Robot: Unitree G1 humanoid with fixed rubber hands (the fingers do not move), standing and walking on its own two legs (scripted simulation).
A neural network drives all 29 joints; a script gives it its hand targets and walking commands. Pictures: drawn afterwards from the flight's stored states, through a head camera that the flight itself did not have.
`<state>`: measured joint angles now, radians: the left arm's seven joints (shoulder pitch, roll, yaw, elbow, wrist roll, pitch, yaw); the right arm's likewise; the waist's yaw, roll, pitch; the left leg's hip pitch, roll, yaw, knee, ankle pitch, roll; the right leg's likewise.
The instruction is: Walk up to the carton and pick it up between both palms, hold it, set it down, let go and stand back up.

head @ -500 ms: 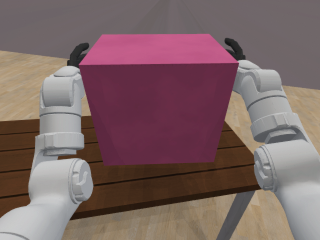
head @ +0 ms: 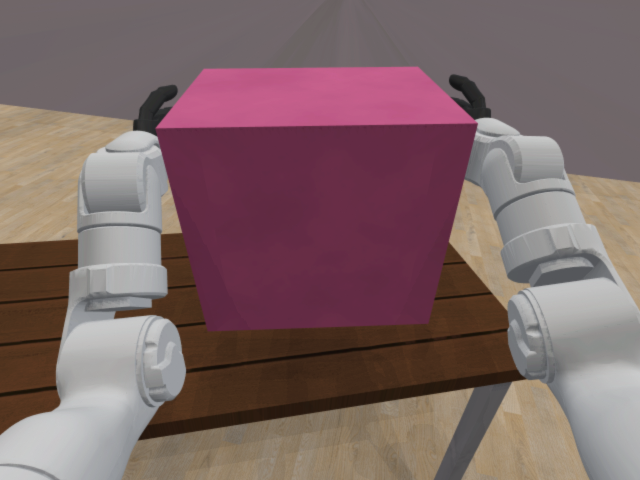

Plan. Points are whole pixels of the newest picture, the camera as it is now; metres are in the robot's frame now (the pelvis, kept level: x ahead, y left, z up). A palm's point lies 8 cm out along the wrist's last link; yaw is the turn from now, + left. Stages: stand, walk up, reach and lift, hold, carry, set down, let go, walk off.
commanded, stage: hold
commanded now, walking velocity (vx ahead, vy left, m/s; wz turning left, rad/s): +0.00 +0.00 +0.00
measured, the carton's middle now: (315, 195) +0.36 +0.00 +0.26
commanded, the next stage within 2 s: none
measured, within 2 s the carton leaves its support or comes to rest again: neither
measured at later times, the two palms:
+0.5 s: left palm (151, 146) +0.36 +0.19 +0.31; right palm (467, 133) +0.36 -0.17 +0.34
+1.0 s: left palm (152, 149) +0.36 +0.19 +0.31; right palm (468, 136) +0.36 -0.17 +0.33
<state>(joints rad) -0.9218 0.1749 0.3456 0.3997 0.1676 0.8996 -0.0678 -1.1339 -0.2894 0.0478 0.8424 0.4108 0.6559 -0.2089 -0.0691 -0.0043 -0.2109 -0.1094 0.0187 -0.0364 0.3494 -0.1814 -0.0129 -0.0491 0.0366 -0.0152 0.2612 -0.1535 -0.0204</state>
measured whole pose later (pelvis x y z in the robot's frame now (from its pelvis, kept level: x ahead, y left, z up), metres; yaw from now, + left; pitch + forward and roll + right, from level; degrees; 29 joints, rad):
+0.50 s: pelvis +0.00 +0.00 +0.00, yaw +0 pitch -3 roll -1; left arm -0.95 0.19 0.34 0.45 0.16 0.88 -0.08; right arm -1.16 -0.29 0.05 0.88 0.41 0.65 -0.21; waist -0.07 -0.01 -0.22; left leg -0.12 0.02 -0.05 0.35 -0.18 -0.02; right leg -0.06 0.04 -0.01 0.26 -0.16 -0.02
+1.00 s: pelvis +0.00 +0.00 +0.00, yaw +0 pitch -3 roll -1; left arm -0.94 0.19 0.34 0.44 0.17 0.89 -0.08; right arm -1.15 -0.29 0.05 0.86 0.41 0.67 -0.21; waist -0.06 0.00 -0.21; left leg -0.12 0.02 -0.05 0.35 -0.18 -0.02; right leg -0.05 0.04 0.00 0.26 -0.16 -0.02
